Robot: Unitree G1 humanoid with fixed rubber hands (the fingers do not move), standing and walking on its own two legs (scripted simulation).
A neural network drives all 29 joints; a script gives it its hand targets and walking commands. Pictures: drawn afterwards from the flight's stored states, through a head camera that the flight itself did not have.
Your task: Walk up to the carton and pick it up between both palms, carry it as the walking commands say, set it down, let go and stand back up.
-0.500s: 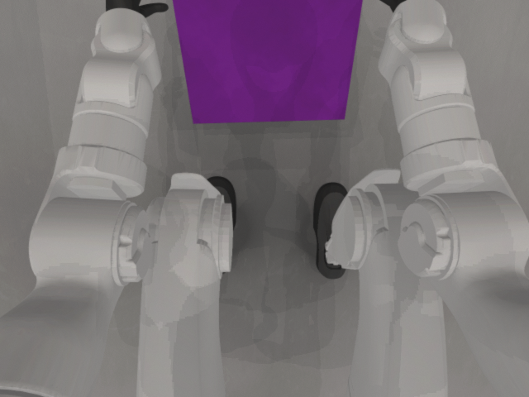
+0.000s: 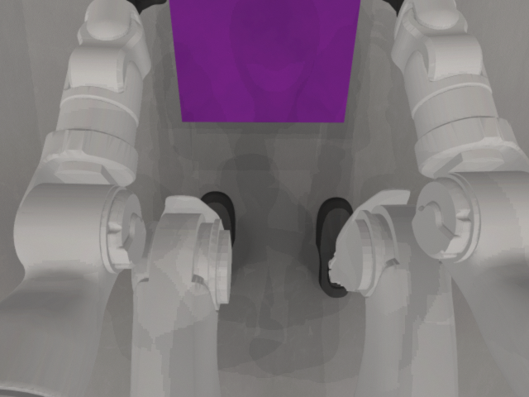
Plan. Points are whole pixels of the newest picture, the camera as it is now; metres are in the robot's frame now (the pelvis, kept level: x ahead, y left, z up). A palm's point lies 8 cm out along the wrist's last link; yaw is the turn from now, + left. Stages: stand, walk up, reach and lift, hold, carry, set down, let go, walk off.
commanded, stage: set down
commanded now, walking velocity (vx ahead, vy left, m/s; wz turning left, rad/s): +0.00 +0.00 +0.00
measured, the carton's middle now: (263, 35) +0.52 +0.02 -0.29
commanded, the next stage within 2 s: none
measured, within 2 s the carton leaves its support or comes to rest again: rests again in 1.32 s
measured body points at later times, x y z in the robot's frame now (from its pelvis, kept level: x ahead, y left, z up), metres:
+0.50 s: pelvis +0.00 +0.00 -0.01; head +0.38 +0.02 +0.24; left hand +0.55 +0.18 -0.20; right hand +0.56 -0.14 -0.19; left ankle +0.13 +0.11 -0.35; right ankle +0.12 -0.13 -0.35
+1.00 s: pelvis +0.02 +0.00 -0.01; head +0.40 +0.00 +0.22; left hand +0.56 +0.18 -0.22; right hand +0.57 -0.15 -0.21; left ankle +0.13 +0.11 -0.35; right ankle +0.12 -0.13 -0.35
